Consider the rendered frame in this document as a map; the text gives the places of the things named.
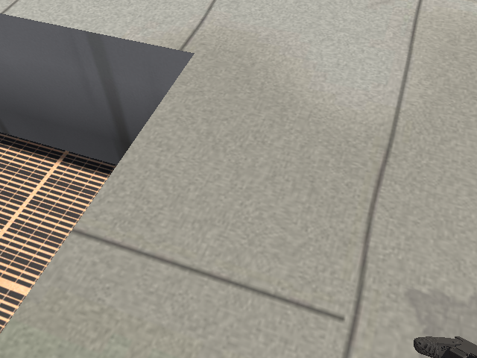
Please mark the robot right hand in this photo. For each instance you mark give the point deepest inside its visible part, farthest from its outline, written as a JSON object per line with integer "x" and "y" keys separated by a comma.
{"x": 441, "y": 347}

